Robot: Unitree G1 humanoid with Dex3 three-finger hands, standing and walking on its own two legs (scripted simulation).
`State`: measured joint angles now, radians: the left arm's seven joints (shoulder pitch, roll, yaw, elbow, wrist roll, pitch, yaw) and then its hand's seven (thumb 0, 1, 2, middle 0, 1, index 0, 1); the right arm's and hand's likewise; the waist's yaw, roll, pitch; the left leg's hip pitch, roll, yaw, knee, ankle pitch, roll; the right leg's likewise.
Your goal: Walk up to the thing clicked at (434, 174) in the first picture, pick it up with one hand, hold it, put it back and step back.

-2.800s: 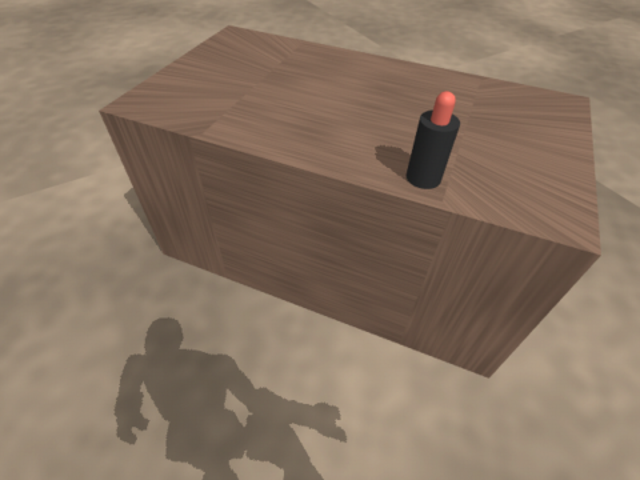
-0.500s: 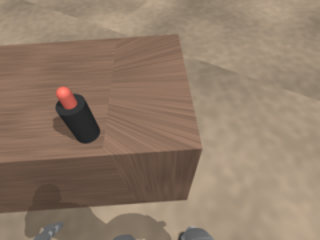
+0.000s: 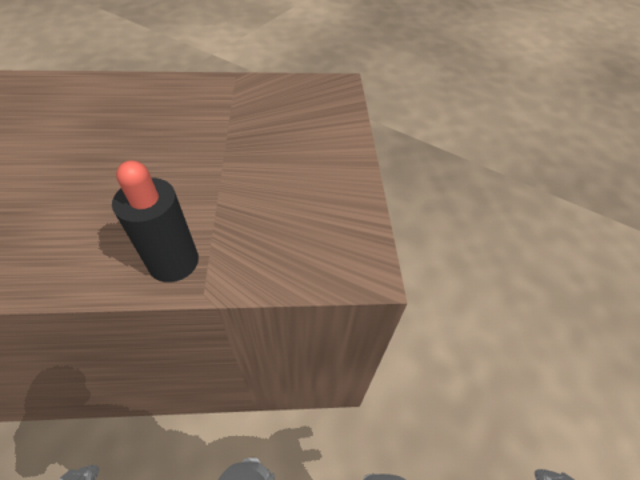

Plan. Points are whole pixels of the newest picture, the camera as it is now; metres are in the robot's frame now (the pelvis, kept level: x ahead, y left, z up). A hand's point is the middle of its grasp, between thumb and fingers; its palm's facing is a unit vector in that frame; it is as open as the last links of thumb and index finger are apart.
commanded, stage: walk up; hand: left
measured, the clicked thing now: (154, 220) +0.47 +0.25 +0.02
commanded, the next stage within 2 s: stand in 1.72 s
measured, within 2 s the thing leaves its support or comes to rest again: neither
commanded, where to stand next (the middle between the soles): +0.07 +0.04 m, yaw +1 degrees
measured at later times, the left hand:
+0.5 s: hand out of the picture +0.06 +0.29 -0.13, palm faces +0.01 -0.94 -0.35, open 7.4 cm
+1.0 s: hand out of the picture +0.10 +0.27 -0.12, palm faces +0.03 -0.94 -0.35, open 7.4 cm
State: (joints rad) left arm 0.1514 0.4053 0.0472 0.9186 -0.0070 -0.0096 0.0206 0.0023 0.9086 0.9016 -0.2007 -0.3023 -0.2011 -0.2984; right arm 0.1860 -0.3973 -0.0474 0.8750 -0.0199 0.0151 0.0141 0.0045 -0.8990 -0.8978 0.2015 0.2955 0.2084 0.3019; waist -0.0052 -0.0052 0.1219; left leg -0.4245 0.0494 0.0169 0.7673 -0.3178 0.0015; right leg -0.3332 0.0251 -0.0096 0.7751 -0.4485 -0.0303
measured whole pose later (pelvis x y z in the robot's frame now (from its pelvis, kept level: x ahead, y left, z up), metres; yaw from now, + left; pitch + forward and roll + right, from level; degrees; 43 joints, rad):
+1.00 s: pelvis +0.01 +0.02 +0.04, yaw +2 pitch -2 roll +0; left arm 0.07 0.34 0.01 1.15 0.01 -0.02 0.00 0.00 0.91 0.90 -0.20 -0.30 -0.20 -0.30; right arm 0.08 -0.36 -0.02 1.12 0.00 -0.01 0.02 0.00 -0.90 -0.90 0.20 0.30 0.21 0.30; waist 0.00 0.01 0.04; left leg -0.16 0.03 -0.03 0.39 -0.20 -0.03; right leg -0.10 -0.02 -0.02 0.36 -0.22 0.02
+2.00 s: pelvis +0.01 +0.02 +0.04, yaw +2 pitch -2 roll +0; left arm 0.09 0.35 0.01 1.14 0.01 -0.01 0.00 0.00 0.91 0.90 -0.20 -0.30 -0.20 -0.30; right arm 0.08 -0.35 0.00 1.12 0.00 -0.01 0.01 0.00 -0.90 -0.90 0.20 0.30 0.21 0.30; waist 0.00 0.00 0.06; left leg -0.13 0.02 -0.03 0.33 -0.16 -0.02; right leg -0.08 -0.03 -0.02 0.31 -0.19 0.02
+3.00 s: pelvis +0.01 +0.02 +0.04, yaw +2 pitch -1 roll +0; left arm 0.11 0.35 0.00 1.13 0.01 -0.01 0.00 0.00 0.91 0.90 -0.20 -0.30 -0.20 -0.30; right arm 0.11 -0.35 0.00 1.13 0.00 -0.01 0.01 0.00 -0.90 -0.90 0.20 0.30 0.21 0.30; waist 0.00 0.00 0.05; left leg -0.14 0.02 -0.03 0.33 -0.17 -0.03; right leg -0.09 -0.03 -0.02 0.31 -0.20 0.02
